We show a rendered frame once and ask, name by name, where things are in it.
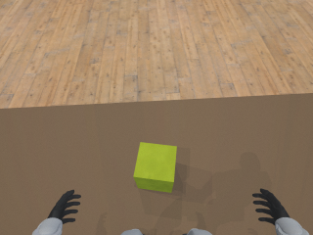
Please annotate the robot left forearm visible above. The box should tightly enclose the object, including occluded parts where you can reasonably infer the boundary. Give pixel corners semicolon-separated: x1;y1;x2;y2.
32;217;63;235

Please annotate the left robot hand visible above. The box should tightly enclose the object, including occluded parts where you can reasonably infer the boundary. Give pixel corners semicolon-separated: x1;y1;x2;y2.
47;190;81;224

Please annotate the robot right forearm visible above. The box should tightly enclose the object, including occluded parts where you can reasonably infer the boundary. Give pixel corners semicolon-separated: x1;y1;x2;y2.
275;217;309;235

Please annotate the right robot hand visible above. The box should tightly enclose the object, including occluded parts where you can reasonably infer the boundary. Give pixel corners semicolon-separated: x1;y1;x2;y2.
252;188;290;225

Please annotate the carton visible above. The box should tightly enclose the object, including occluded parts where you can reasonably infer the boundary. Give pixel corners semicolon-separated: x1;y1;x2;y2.
133;142;177;193

